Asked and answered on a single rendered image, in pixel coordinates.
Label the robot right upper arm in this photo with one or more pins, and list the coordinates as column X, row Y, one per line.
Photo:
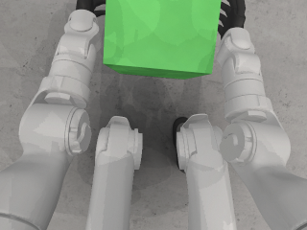
column 258, row 153

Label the robot left upper arm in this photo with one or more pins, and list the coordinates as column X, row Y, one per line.
column 51, row 135

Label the left robot forearm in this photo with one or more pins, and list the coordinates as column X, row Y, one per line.
column 73, row 64

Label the left robot hand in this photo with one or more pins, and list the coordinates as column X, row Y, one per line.
column 90, row 5

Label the left robot thigh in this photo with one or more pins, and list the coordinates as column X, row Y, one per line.
column 110, row 200

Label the robot right foot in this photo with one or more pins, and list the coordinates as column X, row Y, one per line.
column 178, row 123

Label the right robot hand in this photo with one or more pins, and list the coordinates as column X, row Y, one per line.
column 235, row 16

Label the right robot forearm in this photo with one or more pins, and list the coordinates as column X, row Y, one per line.
column 244, row 92

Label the carton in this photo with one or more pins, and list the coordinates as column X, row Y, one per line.
column 173, row 39

